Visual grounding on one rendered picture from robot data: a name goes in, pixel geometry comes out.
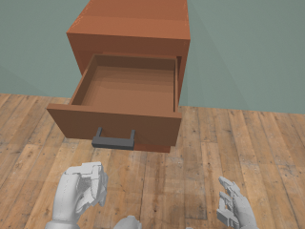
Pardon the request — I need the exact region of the cabinet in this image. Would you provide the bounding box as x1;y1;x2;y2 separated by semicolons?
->
66;0;191;154

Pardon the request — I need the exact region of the handle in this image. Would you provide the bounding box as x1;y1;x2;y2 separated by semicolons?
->
91;127;135;151

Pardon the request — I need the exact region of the robot left thigh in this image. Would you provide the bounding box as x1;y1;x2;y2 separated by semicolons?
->
113;218;142;229

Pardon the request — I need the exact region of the drawer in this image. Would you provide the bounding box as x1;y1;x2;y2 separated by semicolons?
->
46;53;182;147

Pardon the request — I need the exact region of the left robot hand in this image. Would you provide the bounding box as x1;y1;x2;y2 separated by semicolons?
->
51;161;109;223

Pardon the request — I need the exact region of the right robot hand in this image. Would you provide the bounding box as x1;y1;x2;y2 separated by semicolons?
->
216;176;257;229

